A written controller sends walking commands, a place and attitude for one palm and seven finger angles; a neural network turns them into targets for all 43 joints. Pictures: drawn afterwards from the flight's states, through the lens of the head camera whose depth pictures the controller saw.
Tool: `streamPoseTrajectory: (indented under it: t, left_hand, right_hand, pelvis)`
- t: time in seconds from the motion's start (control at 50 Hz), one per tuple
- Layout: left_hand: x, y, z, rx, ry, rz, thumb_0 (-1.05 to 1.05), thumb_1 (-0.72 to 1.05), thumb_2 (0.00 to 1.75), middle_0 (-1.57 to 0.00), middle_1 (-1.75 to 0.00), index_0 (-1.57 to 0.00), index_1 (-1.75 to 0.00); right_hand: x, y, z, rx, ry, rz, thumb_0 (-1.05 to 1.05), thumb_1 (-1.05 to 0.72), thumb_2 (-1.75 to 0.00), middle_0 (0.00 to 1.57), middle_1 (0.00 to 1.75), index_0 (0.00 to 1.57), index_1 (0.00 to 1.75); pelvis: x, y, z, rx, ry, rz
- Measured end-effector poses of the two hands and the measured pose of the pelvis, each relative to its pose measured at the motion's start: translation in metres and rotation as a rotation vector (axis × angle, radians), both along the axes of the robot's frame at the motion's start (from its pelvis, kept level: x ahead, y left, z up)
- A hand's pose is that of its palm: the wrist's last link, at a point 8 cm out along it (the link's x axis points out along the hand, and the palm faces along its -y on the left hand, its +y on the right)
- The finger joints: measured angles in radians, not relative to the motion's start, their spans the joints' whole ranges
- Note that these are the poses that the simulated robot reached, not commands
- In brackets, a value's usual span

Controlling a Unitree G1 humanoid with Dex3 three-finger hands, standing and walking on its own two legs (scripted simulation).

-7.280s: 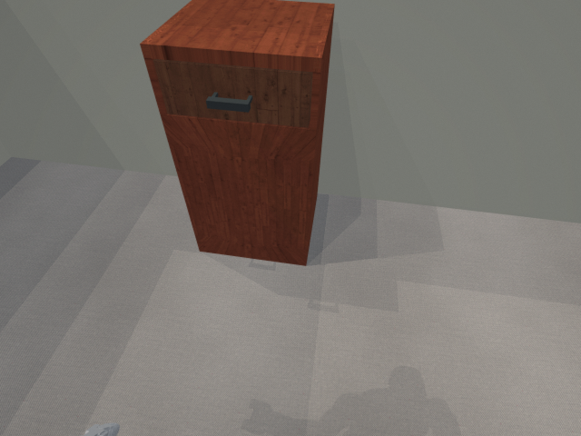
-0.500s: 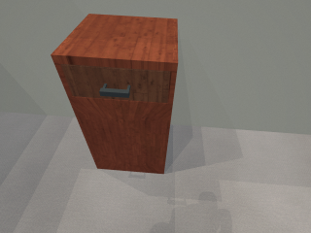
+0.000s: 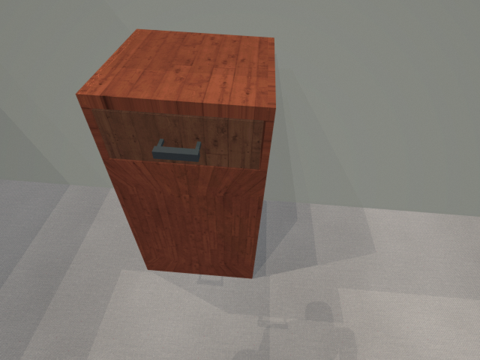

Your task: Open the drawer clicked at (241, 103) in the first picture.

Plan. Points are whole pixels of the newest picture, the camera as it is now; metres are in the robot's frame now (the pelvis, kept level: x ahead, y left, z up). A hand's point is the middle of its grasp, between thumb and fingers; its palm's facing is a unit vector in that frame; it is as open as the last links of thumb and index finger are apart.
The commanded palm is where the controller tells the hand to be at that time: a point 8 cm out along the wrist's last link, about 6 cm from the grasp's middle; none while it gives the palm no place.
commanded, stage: shuffle to correct the standing spot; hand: left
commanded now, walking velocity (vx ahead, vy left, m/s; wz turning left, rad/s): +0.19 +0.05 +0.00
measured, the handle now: (178, 148) +0.61 +0.20 -0.01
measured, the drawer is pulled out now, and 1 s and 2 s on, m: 0.00 0.00 0.00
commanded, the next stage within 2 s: come to a stop and stand still in 0.20 s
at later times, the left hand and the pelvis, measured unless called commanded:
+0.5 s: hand out of the picture +0.15 +0.20 -0.18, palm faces +0.00 -0.98 -0.22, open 7.3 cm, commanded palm none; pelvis +0.11 +0.01 +0.00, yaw -1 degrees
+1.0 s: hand out of the picture +0.13 +0.25 -0.19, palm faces +0.10 -0.98 -0.18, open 7.3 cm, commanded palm none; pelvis +0.08 +0.07 -0.01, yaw +1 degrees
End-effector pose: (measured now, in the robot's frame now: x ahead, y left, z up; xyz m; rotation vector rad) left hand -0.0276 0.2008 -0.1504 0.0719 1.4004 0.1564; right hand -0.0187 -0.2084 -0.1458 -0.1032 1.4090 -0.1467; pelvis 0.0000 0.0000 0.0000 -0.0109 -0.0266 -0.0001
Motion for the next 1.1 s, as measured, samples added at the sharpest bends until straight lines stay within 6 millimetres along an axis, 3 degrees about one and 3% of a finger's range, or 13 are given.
streamPoseTrajectory:
  t: [0.18, 0.26, 0.32, 0.48, 0.56, 0.62, 0.72, 0.78, 0.84, 0.92, 1.1]
  left_hand:
    - [0.001, 0.014, -0.009, -0.019, 0.060, 0.049, 0.00, 0.91, 0.90, -0.20, -0.30, -0.20, -0.30]
    - [0.011, 0.024, -0.011, -0.029, 0.119, 0.021, 0.00, 0.91, 0.90, -0.20, -0.30, -0.20, -0.30]
    - [0.040, 0.031, -0.004, -0.022, 0.123, -0.028, 0.00, 0.91, 0.90, -0.20, -0.30, -0.20, -0.30]
    - [0.161, 0.046, 0.006, 0.070, -0.048, -0.077, 0.02, 0.95, 0.90, -0.20, -0.30, -0.20, -0.30]
    - [0.205, 0.044, 0.006, 0.114, -0.134, -0.079, 0.02, 0.94, 0.90, -0.19, -0.30, -0.20, -0.30]
    - [0.220, 0.040, 0.009, 0.119, -0.175, -0.071, 0.01, 0.93, 0.90, -0.19, -0.30, -0.20, -0.30]
    - [0.218, 0.037, 0.010, 0.095, -0.186, -0.045, 0.00, 0.92, 0.90, -0.20, -0.30, -0.20, -0.30]
    - [0.210, 0.048, 0.007, 0.087, -0.193, -0.033, 0.00, 0.93, 0.90, -0.20, -0.30, -0.20, -0.30]
    - [0.198, 0.064, -0.002, 0.070, -0.194, -0.028, -0.01, 0.93, 0.90, -0.20, -0.30, -0.20, -0.30]
    - [0.177, 0.087, -0.016, 0.045, -0.170, -0.004, 0.00, 0.92, 0.90, -0.20, -0.30, -0.20, -0.30]
    - [0.101, 0.112, 0.001, 0.052, -0.016, 0.015, 0.00, 0.91, 0.90, -0.20, -0.30, -0.20, -0.30]
  right_hand:
    - [0.017, 0.001, 0.000, -0.041, 0.029, 0.004, 0.01, -0.91, -0.89, 0.20, 0.30, 0.20, 0.30]
    - [0.026, 0.010, 0.002, -0.056, 0.019, -0.029, 0.01, -0.91, -0.89, 0.20, 0.30, 0.20, 0.30]
    - [0.024, 0.019, 0.005, -0.052, 0.029, -0.066, 0.01, -0.91, -0.89, 0.20, 0.30, 0.20, 0.30]
    - [0.014, 0.040, 0.007, 0.020, 0.215, -0.090, 0.01, -0.90, -0.89, 0.20, 0.30, 0.20, 0.30]
    - [0.033, 0.030, -0.006, 0.041, 0.253, -0.098, 0.01, -0.90, -0.89, 0.20, 0.30, 0.20, 0.30]
    - [0.065, 0.016, -0.013, 0.024, 0.207, -0.087, 0.01, -0.90, -0.89, 0.20, 0.30, 0.20, 0.30]
    - [0.136, -0.003, -0.012, -0.029, 0.040, -0.025, 0.01, -0.91, -0.89, 0.20, 0.30, 0.20, 0.30]
    - [0.174, -0.005, -0.005, -0.060, -0.078, 0.016, 0.01, -0.91, -0.89, 0.20, 0.30, 0.20, 0.30]
    - [0.198, 0.002, 0.004, -0.093, -0.181, 0.048, 0.01, -0.91, -0.89, 0.20, 0.30, 0.20, 0.30]
    - [0.199, 0.020, 0.013, -0.123, -0.258, 0.072, 0.00, -0.91, -0.90, 0.20, 0.30, 0.20, 0.30]
    - [0.160, 0.054, 0.022, -0.091, -0.176, 0.077, 0.01, -0.92, -0.89, 0.20, 0.30, 0.20, 0.30]
  pelvis:
    - [0.030, 0.013, -0.007, -0.017, 0.022, 0.001]
    - [0.050, 0.023, -0.009, -0.008, 0.030, -0.023]
    - [0.065, 0.027, -0.005, -0.011, 0.031, -0.035]
    - [0.103, 0.017, -0.002, 0.004, 0.026, -0.012]
    - [0.123, 0.007, -0.012, 0.007, 0.019, -0.003]
    - [0.125, 0.005, -0.011, 0.009, 0.013, 0.020]
    - [0.117, 0.013, -0.007, 0.012, 0.001, 0.030]
    - [0.108, 0.022, -0.008, 0.005, -0.001, 0.030]
    - [0.099, 0.036, -0.013, -0.006, -0.006, 0.027]
    - [0.089, 0.054, -0.019, -0.013, -0.021, 0.019]
    - [0.077, 0.075, 0.002, -0.008, 0.023, 0.003]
